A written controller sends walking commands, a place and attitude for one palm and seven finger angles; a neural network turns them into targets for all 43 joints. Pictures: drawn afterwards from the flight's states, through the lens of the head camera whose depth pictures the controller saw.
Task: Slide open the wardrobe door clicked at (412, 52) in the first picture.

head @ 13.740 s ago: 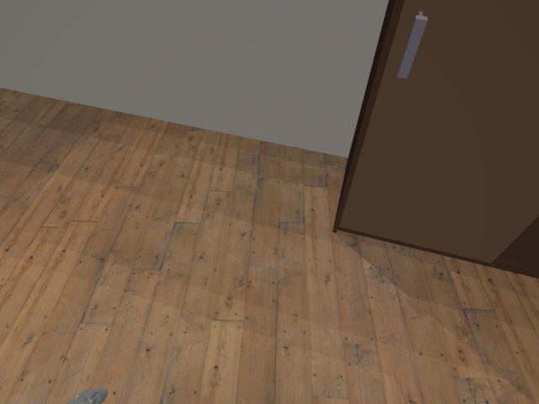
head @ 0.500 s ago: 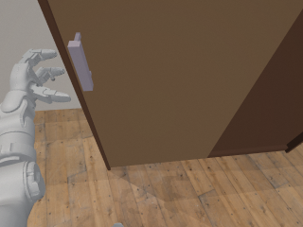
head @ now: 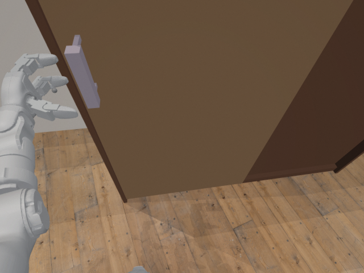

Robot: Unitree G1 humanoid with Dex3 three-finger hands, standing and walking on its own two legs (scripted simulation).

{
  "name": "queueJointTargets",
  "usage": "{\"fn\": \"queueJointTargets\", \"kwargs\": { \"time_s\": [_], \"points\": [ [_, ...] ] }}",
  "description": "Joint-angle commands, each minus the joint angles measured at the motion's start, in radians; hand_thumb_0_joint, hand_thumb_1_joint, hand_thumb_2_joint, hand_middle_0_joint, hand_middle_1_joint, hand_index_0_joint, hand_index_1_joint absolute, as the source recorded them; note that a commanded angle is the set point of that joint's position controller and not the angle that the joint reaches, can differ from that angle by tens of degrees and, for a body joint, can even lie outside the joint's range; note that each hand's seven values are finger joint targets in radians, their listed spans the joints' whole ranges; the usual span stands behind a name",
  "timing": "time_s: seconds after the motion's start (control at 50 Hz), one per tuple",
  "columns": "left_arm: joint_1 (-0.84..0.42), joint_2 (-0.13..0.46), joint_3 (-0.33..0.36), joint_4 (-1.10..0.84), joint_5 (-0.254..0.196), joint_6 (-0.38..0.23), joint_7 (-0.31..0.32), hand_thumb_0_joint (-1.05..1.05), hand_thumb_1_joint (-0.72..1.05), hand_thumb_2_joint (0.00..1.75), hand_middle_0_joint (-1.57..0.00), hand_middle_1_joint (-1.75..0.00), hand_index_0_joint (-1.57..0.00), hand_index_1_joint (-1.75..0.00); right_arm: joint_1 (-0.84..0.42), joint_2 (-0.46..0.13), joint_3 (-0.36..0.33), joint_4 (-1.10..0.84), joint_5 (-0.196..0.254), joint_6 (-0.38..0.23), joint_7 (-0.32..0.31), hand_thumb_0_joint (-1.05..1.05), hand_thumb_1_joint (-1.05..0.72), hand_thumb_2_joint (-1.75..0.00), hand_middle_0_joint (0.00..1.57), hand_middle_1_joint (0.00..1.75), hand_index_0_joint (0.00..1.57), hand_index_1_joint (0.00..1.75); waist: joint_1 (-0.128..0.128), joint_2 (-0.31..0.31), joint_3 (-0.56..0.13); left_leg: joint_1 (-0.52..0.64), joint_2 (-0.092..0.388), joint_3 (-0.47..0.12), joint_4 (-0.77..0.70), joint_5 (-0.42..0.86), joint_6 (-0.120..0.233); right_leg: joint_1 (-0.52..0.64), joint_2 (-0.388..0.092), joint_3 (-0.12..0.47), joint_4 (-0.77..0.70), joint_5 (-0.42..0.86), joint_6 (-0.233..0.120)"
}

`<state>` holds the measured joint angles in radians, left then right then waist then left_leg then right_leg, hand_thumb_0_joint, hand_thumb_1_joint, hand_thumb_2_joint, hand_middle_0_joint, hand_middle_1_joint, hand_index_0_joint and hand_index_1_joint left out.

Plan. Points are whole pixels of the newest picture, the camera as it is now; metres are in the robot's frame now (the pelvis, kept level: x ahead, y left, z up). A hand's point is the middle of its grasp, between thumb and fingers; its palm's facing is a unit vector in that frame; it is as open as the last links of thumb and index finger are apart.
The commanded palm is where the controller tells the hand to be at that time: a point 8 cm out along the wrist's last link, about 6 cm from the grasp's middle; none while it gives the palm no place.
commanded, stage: feel for the door with the fingertips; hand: left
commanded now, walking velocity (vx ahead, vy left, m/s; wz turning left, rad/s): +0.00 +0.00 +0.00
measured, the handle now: (85, 73) +0.52 +0.21 +0.15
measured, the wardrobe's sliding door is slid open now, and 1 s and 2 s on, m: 0.00 0.00 0.00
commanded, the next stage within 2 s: slide the fingers in behind the handle in 0.72 s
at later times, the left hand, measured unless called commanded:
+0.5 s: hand (73, 87) +0.46 +0.22 +0.16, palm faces +0.13 -0.99 +0.01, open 14.0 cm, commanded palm +0.44 +0.27 +0.15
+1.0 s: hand (71, 82) +0.48 +0.22 +0.16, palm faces +0.12 -0.99 +0.01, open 13.7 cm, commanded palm +0.45 +0.27 +0.15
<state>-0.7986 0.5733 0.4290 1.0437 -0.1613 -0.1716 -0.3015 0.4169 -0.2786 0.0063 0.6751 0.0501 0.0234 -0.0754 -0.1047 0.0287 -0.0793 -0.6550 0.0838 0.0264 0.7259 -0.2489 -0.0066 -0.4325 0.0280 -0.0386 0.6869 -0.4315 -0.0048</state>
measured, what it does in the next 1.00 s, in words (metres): stands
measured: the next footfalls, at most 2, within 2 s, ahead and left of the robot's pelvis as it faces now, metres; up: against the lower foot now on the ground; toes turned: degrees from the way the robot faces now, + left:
none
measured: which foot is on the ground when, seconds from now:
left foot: down 0.00-1.00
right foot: down 0.00-1.00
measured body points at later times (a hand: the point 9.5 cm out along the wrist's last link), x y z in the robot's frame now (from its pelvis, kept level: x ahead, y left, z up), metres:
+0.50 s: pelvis +0.00 +0.00 +0.00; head +0.04 +0.00 +0.45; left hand +0.45 +0.27 +0.16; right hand +0.07 -0.27 -0.11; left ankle +0.06 +0.13 -0.71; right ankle -0.06 -0.12 -0.71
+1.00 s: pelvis +0.00 +0.00 +0.00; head +0.06 +0.00 +0.44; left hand +0.47 +0.28 +0.16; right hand +0.00 -0.28 -0.12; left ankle +0.06 +0.13 -0.71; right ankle -0.06 -0.12 -0.71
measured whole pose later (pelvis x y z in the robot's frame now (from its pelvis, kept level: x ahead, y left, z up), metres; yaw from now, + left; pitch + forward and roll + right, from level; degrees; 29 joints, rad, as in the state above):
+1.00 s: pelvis +0.00 +0.00 +0.00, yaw +0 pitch +11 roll -2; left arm -0.90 0.54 0.39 1.10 -0.13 -0.18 -0.22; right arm 0.42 -0.28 -0.01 0.69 0.03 0.02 -0.06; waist -0.12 0.03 -0.08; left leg -0.69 0.09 0.01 0.74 -0.25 -0.01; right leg -0.47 0.03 -0.05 0.71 -0.44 -0.01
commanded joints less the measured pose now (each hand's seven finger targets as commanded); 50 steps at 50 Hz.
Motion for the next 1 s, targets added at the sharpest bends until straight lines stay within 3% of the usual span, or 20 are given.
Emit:
{"fn": "queueJointTargets", "kwargs": {
  "time_s": [0.0, 0.04, 0.06, 0.1, 0.14, 0.16, 0.22, 0.26, 0.32, 0.34, 0.42, 0.46, 0.56, 0.64, 0.68, 0.7, 0.8, 0.88, 0.94, 0.98],
  "points": [
    [-0.444, 0.244, 0.016, -0.262, -0.028, -0.057, 0.01, 0.0, -0.5, 0.3, -0.3, -1.2, -0.3, -1.2, 0.035, -0.162, -0.061, -0.101, 0.0, -0.036, -0.01, 0.0, -0.9, -0.9, 0.2, 0.3, 0.2, 0.3, 0.007, 0.102, -0.34, 0.455, -0.052, -0.042, -0.036, 0.214, 0.05, -0.113, 0.029, 0.006, -0.112, 0.349, 0.001],
    [-0.459, 0.215, 0.001, -0.247, -0.032, -0.055, 0.021, 0.0, -0.5, 0.3, -0.3, -1.2, -0.3, -1.2, 0.041, -0.16, -0.061, -0.094, -0.002, -0.039, -0.012, 0.0, -0.9, -0.9, 0.2, 0.3, 0.2, 0.3, -0.007, 0.038, -0.307, 0.432, -0.051, -0.043, -0.034, 0.192, 0.056, -0.115, 0.029, 0.005, -0.119, 0.335, 0.005],
    [-0.467, 0.245, 0.024, -0.254, -0.026, -0.055, 0.029, 0.0, -0.5, 0.3, -0.3, -1.2, -0.3, -1.2, 0.04, -0.165, -0.062, -0.092, -0.002, -0.041, -0.011, 0.0, -0.9, -0.9, 0.2, 0.3, 0.2, 0.3, 0.002, 0.056, -0.327, 0.441, -0.051, -0.043, -0.035, 0.201, 0.055, -0.118, 0.029, 0.009, -0.114, 0.347, 0.005],
    [-0.477, 0.197, -0.014, -0.289, -0.018, -0.057, 0.041, 0.0, -0.5, 0.3, -0.3, -1.2, -0.3, -1.2, 0.03, -0.156, -0.061, -0.098, -0.003, -0.044, -0.005, 0.0, -0.9, -0.9, 0.2, 0.3, 0.2, 0.3, 0.004, 0.121, -0.342, 0.475, -0.052, -0.048, -0.035, 0.21, 0.047, -0.133, 0.029, 0.003, -0.106, 0.332, -0.001],
    [-0.478, 0.168, -0.027, -0.313, -0.018, -0.061, 0.062, 0.0, -0.5, 0.3, -0.3, -1.2, -0.3, -1.2, 0.033, -0.152, -0.062, -0.098, -0.009, -0.047, -0.003, 0.0, -0.9, -0.9, 0.2, 0.3, 0.2, 0.3, 0.0, 0.099, -0.347, 0.484, -0.051, -0.052, -0.03, 0.219, 0.049, -0.128, 0.03, -0.003, -0.105, 0.328, -0.003],
    [-0.454, 0.208, 0.016, -0.308, -0.016, -0.06, 0.074, 0.0, -0.5, 0.3, -0.3, -1.2, -0.3, -1.2, 0.031, -0.158, -0.065, -0.097, -0.007, -0.048, 0.0, 0.0, -0.9, -0.9, 0.2, 0.3, 0.2, 0.3, 0.015, 0.076, -0.372, 0.487, -0.048, -0.054, -0.031, 0.232, 0.047, -0.116, 0.032, -0.001, -0.101, 0.347, -0.002],
    [-0.431, 0.131, -0.032, -0.319, -0.015, -0.041, 0.092, 0.0, -0.5, 0.3, -0.3, -1.2, -0.3, -1.2, 0.015, -0.148, -0.062, -0.108, -0.006, -0.051, 0.007, 0.0, -0.9, -0.9, 0.2, 0.3, 0.2, 0.3, 0.015, 0.081, -0.35, 0.485, -0.049, -0.05, -0.035, 0.231, 0.043, -0.116, 0.031, -0.006, -0.1, 0.348, -0.002],
    [-0.437, 0.175, 0.004, -0.311, -0.009, -0.033, 0.11, 0.0, -0.5, 0.3, -0.3, -1.2, -0.3, -1.2, 0.014, -0.154, -0.062, -0.108, -0.006, -0.05, 0.007, 0.0, -0.9, -0.9, 0.2, 0.3, 0.2, 0.3, 0.017, 0.031, -0.345, 0.456, -0.05, -0.045, -0.037, 0.223, 0.049, -0.095, 0.027, 0.002, -0.103, 0.365, 0.003],
    [-0.463, 0.17, -0.008, -0.327, 0.009, -0.035, 0.126, 0.0, -0.5, 0.3, -0.3, -1.2, -0.3, -1.2, 0.006, -0.148, -0.058, -0.114, -0.009, -0.046, 0.009, 0.0, -0.9, -0.9, 0.2, 0.3, 0.2, 0.3, 0.015, 0.076, -0.336, 0.463, -0.051, -0.044, -0.038, 0.231, 0.043, -0.099, 0.025, 0.001, -0.097, 0.368, 0.0],
    [-0.455, 0.188, 0.006, -0.326, 0.012, -0.042, 0.133, 0.0, -0.5, 0.3, -0.3, -1.2, -0.3, -1.2, 0.01, -0.15, -0.057, -0.114, -0.012, -0.046, 0.008, 0.0, -0.9, -0.9, 0.2, 0.3, 0.2, 0.3, 0.017, 0.049, -0.338, 0.448, -0.054, -0.043, -0.03, 0.23, 0.048, -0.081, 0.025, 0.005, -0.098, 0.375, 0.0],
    [-0.506, 0.134, -0.045, -0.257, 0.012, -0.048, 0.13, 0.0, -0.5, 0.3, -0.3, -1.2, -0.3, -1.2, 0.002, -0.145, -0.055, -0.103, -0.008, -0.047, 0.006, 0.0, -0.9, -0.9, 0.2, 0.3, 0.2, 0.3, -0.008, 0.052, -0.285, 0.44, -0.053, -0.044, -0.036, 0.179, 0.044, -0.13, 0.023, 0.008, -0.109, 0.332, 0.004],
    [-0.542, 0.187, -0.018, -0.205, 0.016, -0.051, 0.126, 0.0, -0.5, 0.3, -0.3, -1.2, -0.3, -1.2, 0.014, -0.155, -0.053, -0.092, -0.009, -0.045, 0.0, 0.0, -0.9, -0.9, 0.2, 0.3, 0.2, 0.3, -0.015, 0.002, -0.289, 0.404, -0.055, -0.044, -0.033, 0.162, 0.05, -0.115, 0.019, 0.018, -0.11, 0.338, 0.009],
    [-0.585, 0.184, -0.035, -0.185, 0.022, -0.077, 0.106, 0.0, -0.5, 0.3, -0.3, -1.2, -0.3, -1.2, 0.031, -0.153, -0.056, -0.08, -0.012, -0.046, -0.001, 0.0, -0.9, -0.9, 0.2, 0.3, 0.2, 0.3, -0.023, 0.066, -0.352, 0.445, -0.054, -0.046, -0.016, 0.198, 0.047, -0.131, 0.018, 0.021, -0.101, 0.352, 0.008],
    [-0.562, 0.219, -0.006, -0.123, 0.012, -0.074, 0.089, 0.0, -0.5, 0.3, -0.3, -1.2, -0.3, -1.2, 0.053, -0.163, -0.056, -0.073, -0.016, -0.039, -0.001, 0.0, -0.9, -0.9, 0.2, 0.3, 0.2, 0.3, -0.023, 0.012, -0.329, 0.393, -0.057, -0.044, -0.011, 0.201, 0.055, -0.106, 0.02, 0.02, -0.1, 0.375, 0.01],
    [-0.56, 0.241, 0.006, -0.136, 0.016, -0.071, 0.083, 0.0, -0.5, 0.3, -0.3, -1.2, -0.3, -1.2, 0.056, -0.164, -0.059, -0.076, -0.014, -0.033, 0.0, 0.0, -0.9, -0.9, 0.2, 0.3, 0.2, 0.3, -0.01, 0.041, -0.358, 0.401, -0.057, -0.041, -0.01, 0.225, 0.052, -0.098, 0.02, 0.023, -0.092, 0.404, 0.01],
    [-0.585, 0.213, -0.02, -0.16, 0.015, -0.071, 0.081, 0.0, -0.5, 0.3, -0.3, -1.2, -0.3, -1.2, 0.052, -0.16, -0.06, -0.078, -0.012, -0.032, 0.002, 0.0, -0.9, -0.9, 0.2, 0.3, 0.2, 0.3, -0.022, 0.062, -0.354, 0.411, -0.059, -0.036, -0.01, 0.219, 0.054, -0.113, 0.021, 0.023, -0.098, 0.396, 0.013],
    [-0.623, 0.25, -0.009, -0.106, 0.021, -0.055, 0.08, 0.0, -0.5, 0.3, -0.3, -1.2, -0.3, -1.2, 0.075, -0.169, -0.06, -0.06, -0.012, -0.025, -0.003, 0.0, -0.9, -0.9, 0.2, 0.3, 0.2, 0.3, -0.04, 0.035, -0.299, 0.36, -0.056, -0.042, -0.015, 0.166, 0.056, -0.137, 0.021, 0.024, -0.108, 0.347, 0.016],
    [-0.592, 0.211, -0.022, -0.15, 0.023, -0.067, 0.085, 0.0, -0.5, 0.3, -0.3, -1.2, -0.3, -1.2, 0.082, -0.162, -0.067, -0.067, -0.017, -0.028, 0.003, 0.0, -0.9, -0.9, 0.2, 0.3, 0.2, 0.3, -0.027, 0.098, -0.362, 0.431, -0.052, -0.048, -0.009, 0.205, 0.051, -0.154, 0.026, 0.013, -0.099, 0.338, 0.006],
    [-0.533, 0.178, -0.026, -0.169, 0.008, -0.072, 0.088, 0.0, -0.5, 0.3, -0.3, -1.2, -0.3, -1.2, 0.078, -0.161, -0.064, -0.078, -0.02, -0.029, 0.009, 0.0, -0.9, -0.9, 0.2, 0.3, 0.2, 0.3, -0.016, 0.067, -0.354, 0.426, -0.053, -0.049, -0.012, 0.207, 0.052, -0.137, 0.031, 0.005, -0.097, 0.335, 0.003],
    [-0.551, 0.202, -0.009, -0.191, 0.007, -0.073, 0.093, 0.0, -0.5, 0.3, -0.3, -1.2, -0.3, -1.2, 0.068, -0.163, -0.067, -0.078, -0.016, -0.031, 0.009, 0.0, -0.9, -0.9, 0.2, 0.3, 0.2, 0.3, -0.014, 0.056, -0.355, 0.421, -0.051, -0.046, -0.016, 0.189, 0.053, -0.132, 0.031, 0.012, -0.103, 0.334, 0.008]
  ]
}}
